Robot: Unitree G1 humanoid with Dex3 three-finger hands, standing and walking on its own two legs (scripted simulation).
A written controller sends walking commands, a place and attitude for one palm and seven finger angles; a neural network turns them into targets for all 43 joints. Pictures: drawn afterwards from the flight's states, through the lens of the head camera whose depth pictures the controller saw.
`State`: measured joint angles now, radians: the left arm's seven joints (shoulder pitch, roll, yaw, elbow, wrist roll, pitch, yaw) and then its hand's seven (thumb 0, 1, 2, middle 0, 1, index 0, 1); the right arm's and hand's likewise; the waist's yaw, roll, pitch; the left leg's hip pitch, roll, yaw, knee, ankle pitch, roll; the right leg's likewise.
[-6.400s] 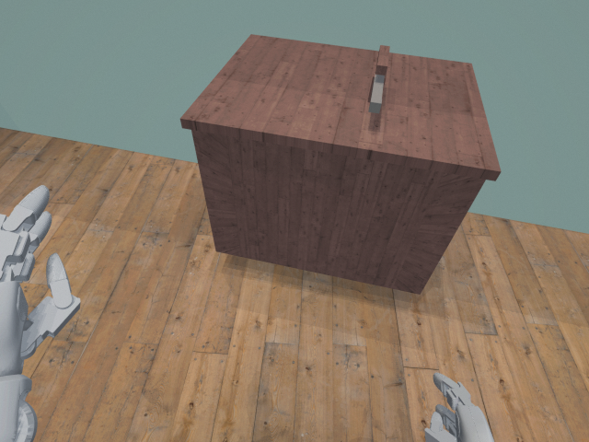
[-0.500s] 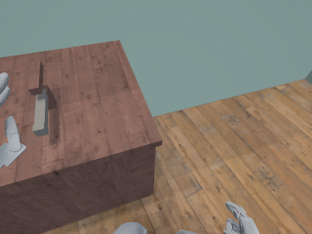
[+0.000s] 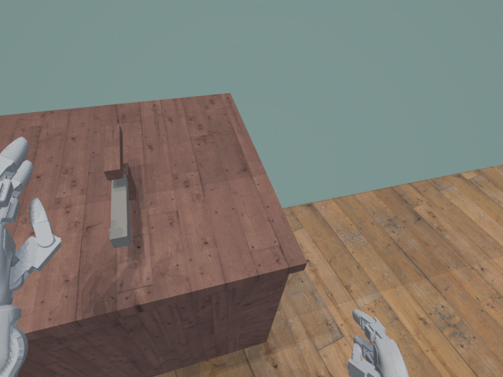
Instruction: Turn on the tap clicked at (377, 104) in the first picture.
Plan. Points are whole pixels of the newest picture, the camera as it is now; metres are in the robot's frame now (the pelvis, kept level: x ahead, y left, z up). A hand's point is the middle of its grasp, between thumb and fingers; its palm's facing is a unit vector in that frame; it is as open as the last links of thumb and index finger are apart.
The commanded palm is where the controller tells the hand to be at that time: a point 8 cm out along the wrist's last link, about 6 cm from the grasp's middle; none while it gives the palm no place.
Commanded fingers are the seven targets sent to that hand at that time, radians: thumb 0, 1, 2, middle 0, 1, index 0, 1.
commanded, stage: come to a stop and stand still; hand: left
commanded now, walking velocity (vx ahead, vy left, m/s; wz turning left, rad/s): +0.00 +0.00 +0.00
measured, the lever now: (120, 236) +0.32 +0.26 +0.01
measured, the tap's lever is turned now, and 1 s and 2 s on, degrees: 0 0 0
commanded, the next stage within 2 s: look again from close up in 0.44 s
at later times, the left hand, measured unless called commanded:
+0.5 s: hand (68, 221) +0.24 +0.26 +0.17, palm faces +0.39 -0.84 -0.37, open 7.4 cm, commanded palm +0.19 +0.29 +0.18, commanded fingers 0.00 0.90 0.90 -0.20 -0.30 -0.20 -0.30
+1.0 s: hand (35, 234) +0.22 +0.29 +0.16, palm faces +0.43 -0.83 -0.36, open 7.4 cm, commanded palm +0.16 +0.30 +0.18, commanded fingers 0.00 0.90 0.90 -0.20 -0.30 -0.20 -0.30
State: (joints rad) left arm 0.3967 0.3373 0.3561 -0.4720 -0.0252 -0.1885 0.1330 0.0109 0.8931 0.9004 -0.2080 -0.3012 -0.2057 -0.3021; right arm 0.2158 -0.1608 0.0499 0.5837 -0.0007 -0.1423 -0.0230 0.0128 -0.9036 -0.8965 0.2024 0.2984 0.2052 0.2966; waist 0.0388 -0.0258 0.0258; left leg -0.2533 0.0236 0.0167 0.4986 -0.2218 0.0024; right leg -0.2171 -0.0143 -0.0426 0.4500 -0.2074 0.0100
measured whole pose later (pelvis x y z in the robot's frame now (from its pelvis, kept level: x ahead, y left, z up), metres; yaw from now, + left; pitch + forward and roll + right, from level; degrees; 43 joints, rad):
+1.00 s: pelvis +0.00 +0.02 +0.00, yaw +0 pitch -1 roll -1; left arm 0.38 0.40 0.41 -0.43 -0.05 -0.24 0.11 0.01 0.89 0.90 -0.22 -0.30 -0.21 -0.30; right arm 0.24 -0.19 0.01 0.59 0.01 -0.15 -0.04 0.01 -0.90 -0.90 0.20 0.30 0.20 0.30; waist 0.04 -0.06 0.08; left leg -0.24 0.00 0.03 0.47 -0.21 0.03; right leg -0.20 -0.04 -0.03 0.41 -0.19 0.03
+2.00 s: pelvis +0.00 -0.03 +0.00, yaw -2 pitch +1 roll -1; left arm 0.47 0.41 0.41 -0.56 -0.09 -0.18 0.07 0.01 0.89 0.90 -0.21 -0.30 -0.21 -0.30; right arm 0.21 -0.19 -0.02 0.55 0.01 -0.12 -0.04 0.01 -0.90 -0.90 0.20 0.30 0.20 0.30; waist 0.02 -0.02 0.09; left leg -0.32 0.09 0.01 0.55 -0.24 -0.05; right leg -0.29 0.05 -0.04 0.49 -0.22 -0.04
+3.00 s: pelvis +0.00 -0.05 -0.01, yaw +0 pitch +1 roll -2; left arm 0.47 0.44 0.44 -0.64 -0.07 -0.24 0.07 0.01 0.89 0.90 -0.21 -0.30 -0.21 -0.30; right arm 0.16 -0.18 -0.03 0.54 0.00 -0.14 -0.03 0.01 -0.90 -0.90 0.20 0.30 0.20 0.30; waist 0.01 0.00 0.14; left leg -0.37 0.11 -0.03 0.59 -0.25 -0.06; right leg -0.31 0.07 -0.09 0.51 -0.23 -0.07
